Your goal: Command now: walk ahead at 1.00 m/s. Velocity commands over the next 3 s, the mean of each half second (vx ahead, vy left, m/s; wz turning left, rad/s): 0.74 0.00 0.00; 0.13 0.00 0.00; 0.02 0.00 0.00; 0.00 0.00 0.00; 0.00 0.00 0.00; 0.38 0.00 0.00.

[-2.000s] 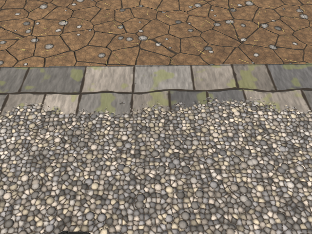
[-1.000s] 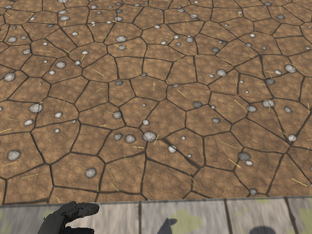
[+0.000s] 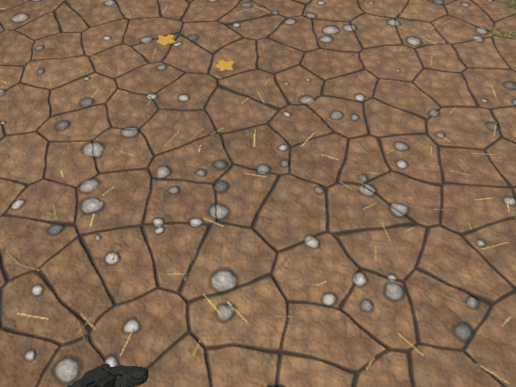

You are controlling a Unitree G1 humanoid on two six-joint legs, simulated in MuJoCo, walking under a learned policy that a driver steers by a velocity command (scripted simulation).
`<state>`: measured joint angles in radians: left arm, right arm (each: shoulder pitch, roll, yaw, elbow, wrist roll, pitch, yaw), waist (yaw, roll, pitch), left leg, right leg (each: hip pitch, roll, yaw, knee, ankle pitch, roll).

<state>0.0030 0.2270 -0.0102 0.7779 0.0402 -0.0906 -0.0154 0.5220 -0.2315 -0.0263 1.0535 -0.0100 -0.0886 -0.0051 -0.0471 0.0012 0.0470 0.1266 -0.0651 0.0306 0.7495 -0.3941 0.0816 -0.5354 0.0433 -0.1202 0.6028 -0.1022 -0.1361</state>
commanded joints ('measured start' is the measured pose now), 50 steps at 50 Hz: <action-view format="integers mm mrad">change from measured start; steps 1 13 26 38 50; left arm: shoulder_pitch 438 457 357 168 125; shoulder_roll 248 128 135 101 108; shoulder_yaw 108 65 59 62 70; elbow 90 199 142 104 158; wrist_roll -11 -60 -52 -37 -39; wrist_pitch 24 -65 12 76 57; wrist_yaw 5 -4 32 53 47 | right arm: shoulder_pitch -42 -537 -342 -383 -297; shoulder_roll -136 -11 -111 -136 -102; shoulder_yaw -14 43 -3 -10 -10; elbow -148 -339 -216 -129 -66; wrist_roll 20 -22 -1 0 1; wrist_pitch -30 -10 -30 19 66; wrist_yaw -3 70 34 10 -22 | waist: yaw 177 69 39 77 28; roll -112 19 -47 86 -56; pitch -341 118 -175 -142 -108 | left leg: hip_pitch -853 -557 -241 -473 -379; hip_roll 28 123 344 237 92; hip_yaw -132 89 -295 -112 -29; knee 839 -127 -395 -458 -315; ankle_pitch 15 631 1101 491 238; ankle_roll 37 -21 228 120 -42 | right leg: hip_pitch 945 230 15 315 319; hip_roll -401 -120 -89 -98 -124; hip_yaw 906 126 222 164 208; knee -318 -550 714 -46 -144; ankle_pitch -493 490 -369 32 136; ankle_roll -226 -46 170 150 85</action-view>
